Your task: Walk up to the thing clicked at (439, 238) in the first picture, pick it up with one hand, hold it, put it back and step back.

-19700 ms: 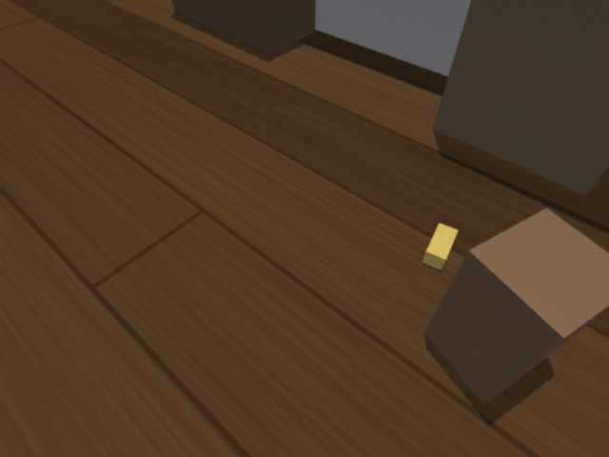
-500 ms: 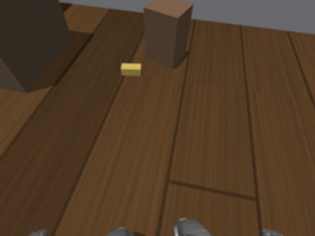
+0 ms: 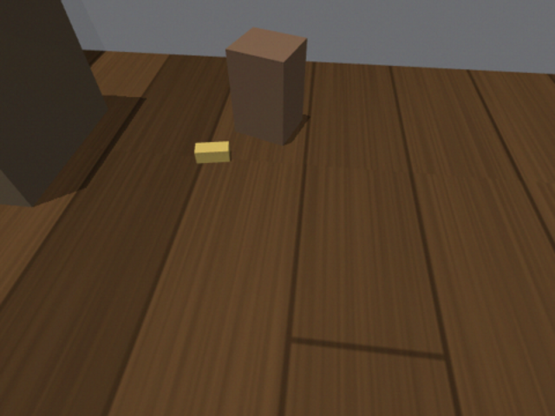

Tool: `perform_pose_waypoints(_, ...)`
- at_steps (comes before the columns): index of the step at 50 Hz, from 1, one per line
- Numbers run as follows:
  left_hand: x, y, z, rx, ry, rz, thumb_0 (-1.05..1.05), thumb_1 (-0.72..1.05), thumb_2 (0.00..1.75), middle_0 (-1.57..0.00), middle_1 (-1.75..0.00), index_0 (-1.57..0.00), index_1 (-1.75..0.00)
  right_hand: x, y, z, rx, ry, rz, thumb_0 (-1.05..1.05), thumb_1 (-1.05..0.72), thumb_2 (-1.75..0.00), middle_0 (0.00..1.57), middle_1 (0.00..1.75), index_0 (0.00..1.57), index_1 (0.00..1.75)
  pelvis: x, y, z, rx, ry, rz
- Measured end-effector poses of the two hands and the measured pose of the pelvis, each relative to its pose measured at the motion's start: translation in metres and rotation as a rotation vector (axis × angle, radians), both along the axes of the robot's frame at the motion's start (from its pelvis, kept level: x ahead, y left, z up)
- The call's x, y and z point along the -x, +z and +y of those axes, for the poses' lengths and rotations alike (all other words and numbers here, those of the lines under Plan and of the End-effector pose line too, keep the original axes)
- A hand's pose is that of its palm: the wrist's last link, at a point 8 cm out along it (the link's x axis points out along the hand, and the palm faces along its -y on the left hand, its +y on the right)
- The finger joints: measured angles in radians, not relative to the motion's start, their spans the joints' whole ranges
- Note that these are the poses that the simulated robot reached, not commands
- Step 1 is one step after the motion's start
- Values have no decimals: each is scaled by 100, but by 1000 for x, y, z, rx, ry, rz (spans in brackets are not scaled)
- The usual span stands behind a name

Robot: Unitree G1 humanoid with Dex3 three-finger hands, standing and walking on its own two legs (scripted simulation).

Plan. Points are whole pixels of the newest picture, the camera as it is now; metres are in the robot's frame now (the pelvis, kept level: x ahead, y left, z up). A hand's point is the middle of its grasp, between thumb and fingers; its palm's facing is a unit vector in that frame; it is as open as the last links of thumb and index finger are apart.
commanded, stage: walk up
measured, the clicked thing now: (212, 152) +1.48 +0.31 -0.72
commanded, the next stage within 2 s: stand in 0.24 s
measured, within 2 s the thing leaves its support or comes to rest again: neither
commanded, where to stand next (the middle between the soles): +0.07 +0.02 m, yaw +2 degrees
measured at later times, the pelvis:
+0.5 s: pelvis +0.00 +0.01 +0.02, yaw +0 degrees
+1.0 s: pelvis +0.01 +0.02 +0.03, yaw +2 degrees
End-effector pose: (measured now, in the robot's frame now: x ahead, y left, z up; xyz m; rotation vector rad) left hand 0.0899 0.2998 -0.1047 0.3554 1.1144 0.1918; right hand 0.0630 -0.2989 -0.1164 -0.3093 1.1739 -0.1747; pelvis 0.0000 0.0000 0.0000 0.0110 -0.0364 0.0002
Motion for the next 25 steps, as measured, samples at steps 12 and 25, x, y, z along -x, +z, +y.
perform_pose_waypoints(12, -6, 9, -1, 1, -9, 45, 1, 91, 90, -21, -30, -20, -30, -8, 8, -3, 1, -44, 2, 1, -91, -90, 20, 30, 20, 30, -1, 11, 4, 2, -24, -3)
perform_pose_waypoints(25, -7, 8, 0, 41, 16, 67, 1, 91, 90, -21, -30, -20, -30, -10, 21, 5, 18, -37, 50, 1, -91, -90, 20, 30, 20, 30, -5, 22, 10, 6, 6, 1)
